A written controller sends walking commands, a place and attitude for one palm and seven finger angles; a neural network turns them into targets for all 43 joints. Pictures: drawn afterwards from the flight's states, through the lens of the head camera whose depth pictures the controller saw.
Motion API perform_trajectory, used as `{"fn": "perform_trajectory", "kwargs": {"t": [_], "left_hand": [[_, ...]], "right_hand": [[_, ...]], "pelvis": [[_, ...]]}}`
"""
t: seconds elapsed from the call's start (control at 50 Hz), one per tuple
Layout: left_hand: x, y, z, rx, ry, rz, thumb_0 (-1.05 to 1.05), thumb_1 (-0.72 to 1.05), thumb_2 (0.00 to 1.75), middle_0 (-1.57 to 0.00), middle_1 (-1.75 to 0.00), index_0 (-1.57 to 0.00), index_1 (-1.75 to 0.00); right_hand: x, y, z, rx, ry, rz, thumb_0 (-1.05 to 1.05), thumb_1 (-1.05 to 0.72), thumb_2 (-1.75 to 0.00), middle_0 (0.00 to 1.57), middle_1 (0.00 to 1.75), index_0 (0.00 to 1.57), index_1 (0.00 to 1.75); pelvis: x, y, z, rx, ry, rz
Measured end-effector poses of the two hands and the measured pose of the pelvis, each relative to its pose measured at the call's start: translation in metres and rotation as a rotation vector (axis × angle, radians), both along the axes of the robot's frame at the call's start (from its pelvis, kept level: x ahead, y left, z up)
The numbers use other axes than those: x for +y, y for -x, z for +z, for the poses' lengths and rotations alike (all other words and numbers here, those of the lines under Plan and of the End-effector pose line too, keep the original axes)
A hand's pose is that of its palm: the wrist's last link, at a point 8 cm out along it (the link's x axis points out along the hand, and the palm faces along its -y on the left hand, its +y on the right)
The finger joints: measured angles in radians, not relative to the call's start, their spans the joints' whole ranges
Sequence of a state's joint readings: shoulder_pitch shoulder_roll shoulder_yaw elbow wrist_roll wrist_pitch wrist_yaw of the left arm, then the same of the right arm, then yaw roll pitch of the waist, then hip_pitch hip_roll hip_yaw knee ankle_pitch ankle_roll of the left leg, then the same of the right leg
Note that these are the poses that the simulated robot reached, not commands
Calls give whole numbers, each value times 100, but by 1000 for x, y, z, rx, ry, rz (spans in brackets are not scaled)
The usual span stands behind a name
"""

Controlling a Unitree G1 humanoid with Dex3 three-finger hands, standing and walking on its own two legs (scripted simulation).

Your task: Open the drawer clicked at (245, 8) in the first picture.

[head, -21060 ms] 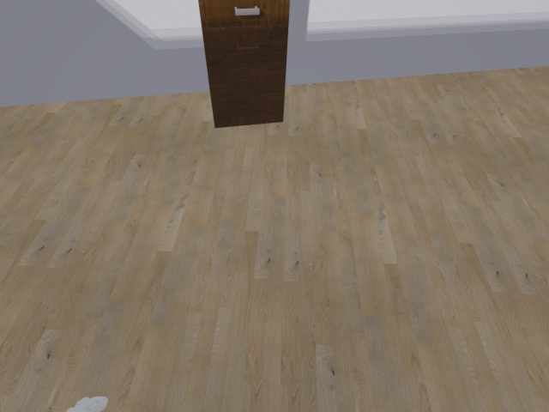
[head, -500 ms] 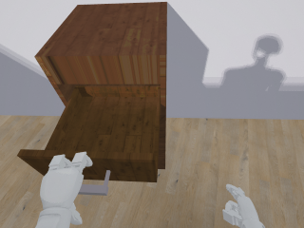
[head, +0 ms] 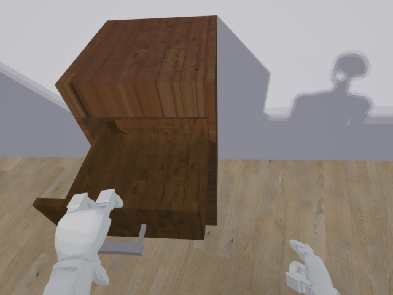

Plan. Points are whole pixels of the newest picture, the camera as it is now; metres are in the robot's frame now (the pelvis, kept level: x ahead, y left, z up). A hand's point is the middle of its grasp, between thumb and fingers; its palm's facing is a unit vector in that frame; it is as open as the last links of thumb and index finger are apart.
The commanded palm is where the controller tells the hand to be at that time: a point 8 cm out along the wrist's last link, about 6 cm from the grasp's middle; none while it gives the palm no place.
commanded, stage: lift the hand off the handle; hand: left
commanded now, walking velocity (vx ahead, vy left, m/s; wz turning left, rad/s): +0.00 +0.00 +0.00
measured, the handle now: (120, 238) +0.24 +0.23 -0.08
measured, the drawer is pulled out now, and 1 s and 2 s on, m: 0.30 0.30 0.30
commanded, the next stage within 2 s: draw the hand back to the body in 0.56 s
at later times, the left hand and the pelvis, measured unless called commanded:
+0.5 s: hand (86, 230) +0.20 +0.24 +0.07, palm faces +0.07 -0.12 -0.99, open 13.8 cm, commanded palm +0.17 +0.23 +0.12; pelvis +0.00 +0.01 +0.01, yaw +0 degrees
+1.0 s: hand (74, 229) +0.20 +0.25 +0.08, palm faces +0.05 -0.11 -0.99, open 13.8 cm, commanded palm +0.17 +0.24 +0.14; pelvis +0.01 +0.01 +0.01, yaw +0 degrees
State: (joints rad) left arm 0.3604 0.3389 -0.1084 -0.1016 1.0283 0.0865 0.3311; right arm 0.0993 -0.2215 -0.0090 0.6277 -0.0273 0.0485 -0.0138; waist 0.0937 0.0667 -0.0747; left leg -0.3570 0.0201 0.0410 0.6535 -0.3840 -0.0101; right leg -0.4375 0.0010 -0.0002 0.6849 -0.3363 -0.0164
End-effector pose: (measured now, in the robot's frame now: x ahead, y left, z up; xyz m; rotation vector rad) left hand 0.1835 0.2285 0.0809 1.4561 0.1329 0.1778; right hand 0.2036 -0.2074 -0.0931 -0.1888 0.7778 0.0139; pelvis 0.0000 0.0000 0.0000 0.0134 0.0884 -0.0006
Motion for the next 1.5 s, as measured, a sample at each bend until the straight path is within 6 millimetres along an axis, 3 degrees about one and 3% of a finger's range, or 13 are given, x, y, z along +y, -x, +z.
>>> {"fn": "perform_trajectory", "kwargs": {"t": [0.32,0.52,0.78,1.28,1.34,1.38,1.44,1.5], "left_hand": [[15,6,22,2,5,2,0,-49,30,-31,-120,-32,-120],[11,5,38,-34,17,-34,0,-49,30,-31,-120,-32,-120],[8,3,37,-21,17,-48,0,-49,30,-32,-120,-33,-120],[38,22,70,-12,-21,-7,0,-49,30,-31,-120,-32,-120],[41,23,67,-133,527,71,0,-48,30,-31,-120,-33,-120],[40,22,66,-213,766,92,0,-46,31,-31,-118,-32,-118],[37,20,72,-314,936,79,0,-41,33,-31,-115,-32,-115],[39,17,80,-376,990,55,0,-33,36,-30,-110,-31,-110]], "right_hand": [[-2,-12,12,-22,24,11,1,-91,-89,20,30,20,30],[12,-13,15,-22,-1,28,1,-91,-89,19,30,20,30],[27,-13,15,-12,-26,61,1,-91,-89,20,30,20,30],[13,-24,24,-36,10,50,1,-91,-89,19,30,20,30],[16,-23,30,-102,0,17,1,-91,-89,19,30,20,30],[19,-19,36,-146,9,6,1,-91,-89,20,30,20,30],[22,-12,41,-177,21,6,1,-91,-89,20,30,20,30],[22,-7,41,-175,25,10,1,-91,-89,20,30,20,30]], "pelvis": [[1,-2,7,-23,6,5],[8,-4,10,-34,10,2],[12,-3,12,-42,12,3],[10,-10,15,-53,22,12],[11,-10,16,-90,21,23],[10,-12,17,-108,19,28],[8,-18,18,-122,19,37],[6,-21,19,-128,21,40]]}}
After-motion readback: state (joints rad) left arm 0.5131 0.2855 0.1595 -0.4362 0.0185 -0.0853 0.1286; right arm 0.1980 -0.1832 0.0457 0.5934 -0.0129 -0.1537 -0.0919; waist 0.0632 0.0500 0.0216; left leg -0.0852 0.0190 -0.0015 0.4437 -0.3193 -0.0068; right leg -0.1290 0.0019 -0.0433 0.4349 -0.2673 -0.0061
